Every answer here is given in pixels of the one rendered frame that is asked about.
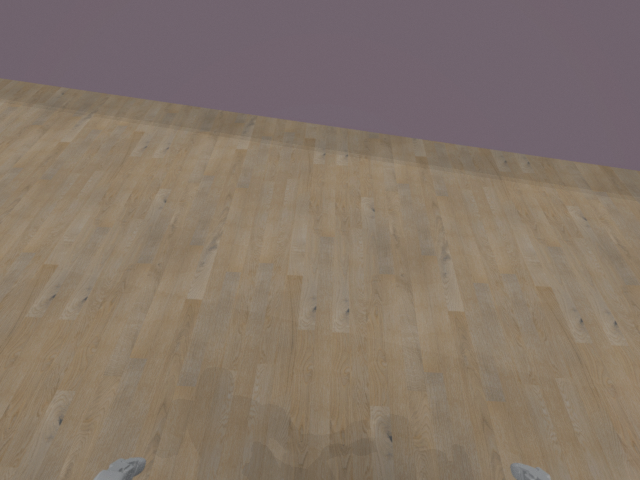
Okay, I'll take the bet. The robot left hand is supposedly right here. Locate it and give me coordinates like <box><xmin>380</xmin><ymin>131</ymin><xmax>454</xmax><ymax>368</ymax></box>
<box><xmin>93</xmin><ymin>457</ymin><xmax>146</xmax><ymax>480</ymax></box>

